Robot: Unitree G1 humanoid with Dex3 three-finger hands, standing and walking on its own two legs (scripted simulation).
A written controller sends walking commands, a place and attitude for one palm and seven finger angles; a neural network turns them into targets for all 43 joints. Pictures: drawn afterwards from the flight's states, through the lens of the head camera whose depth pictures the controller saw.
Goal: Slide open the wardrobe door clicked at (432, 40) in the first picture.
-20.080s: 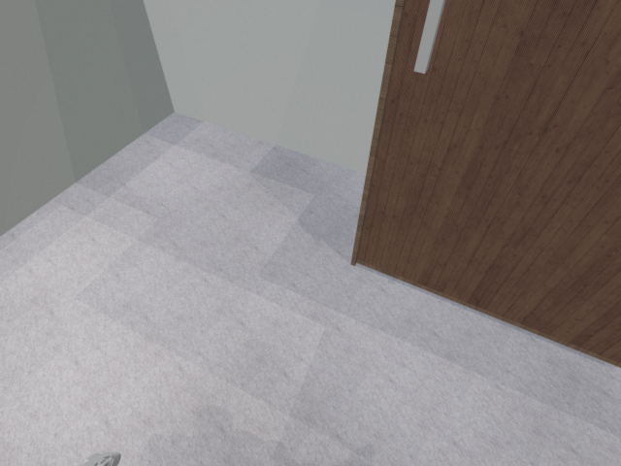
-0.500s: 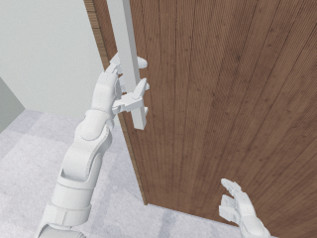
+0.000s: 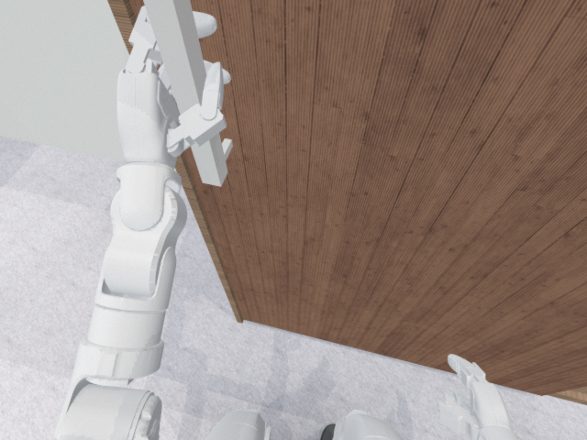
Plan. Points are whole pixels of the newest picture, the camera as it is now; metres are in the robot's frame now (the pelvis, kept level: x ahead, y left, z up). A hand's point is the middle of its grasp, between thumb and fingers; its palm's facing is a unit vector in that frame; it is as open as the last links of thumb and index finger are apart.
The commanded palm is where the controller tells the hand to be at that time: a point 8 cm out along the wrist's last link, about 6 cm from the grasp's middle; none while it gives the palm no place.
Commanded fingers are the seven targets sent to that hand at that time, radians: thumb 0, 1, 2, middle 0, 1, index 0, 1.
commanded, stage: step sideways, sliding the door along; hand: left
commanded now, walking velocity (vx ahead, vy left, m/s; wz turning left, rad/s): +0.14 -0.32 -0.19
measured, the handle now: (194, 50) +0.42 +0.16 +0.27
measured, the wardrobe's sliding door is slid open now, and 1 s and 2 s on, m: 0.00 0.11 0.35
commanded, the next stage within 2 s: none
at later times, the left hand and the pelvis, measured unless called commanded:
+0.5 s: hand (244, 108) +0.39 +0.11 +0.23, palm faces +0.43 -0.90 -0.11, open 6.7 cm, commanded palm +0.34 +0.08 +0.23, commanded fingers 0.00 0.90 0.90 -0.45 -1.40 -0.45 -1.40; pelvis +0.03 -0.13 +0.00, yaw +1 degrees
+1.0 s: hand (326, 120) +0.38 +0.03 +0.24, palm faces +0.46 -0.88 -0.04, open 6.5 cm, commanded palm +0.33 -0.03 +0.23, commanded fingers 0.00 0.90 0.90 -0.45 -1.40 -0.45 -1.40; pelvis +0.03 -0.19 +0.01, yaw -2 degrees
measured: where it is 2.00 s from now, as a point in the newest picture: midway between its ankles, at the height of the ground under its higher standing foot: outside the picture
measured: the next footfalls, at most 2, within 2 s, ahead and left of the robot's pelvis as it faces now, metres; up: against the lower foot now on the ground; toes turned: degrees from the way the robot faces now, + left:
right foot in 0.44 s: +0.12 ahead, -0.28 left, +0.00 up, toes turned -7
left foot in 0.62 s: +0.09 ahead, -0.03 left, +0.00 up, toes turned +1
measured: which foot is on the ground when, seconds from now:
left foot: down 0.00-0.46, up 0.48-0.60, down 0.62-1.00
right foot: up 0.00-0.42, down 0.44-0.60, up 0.62-0.92, down 0.94-1.00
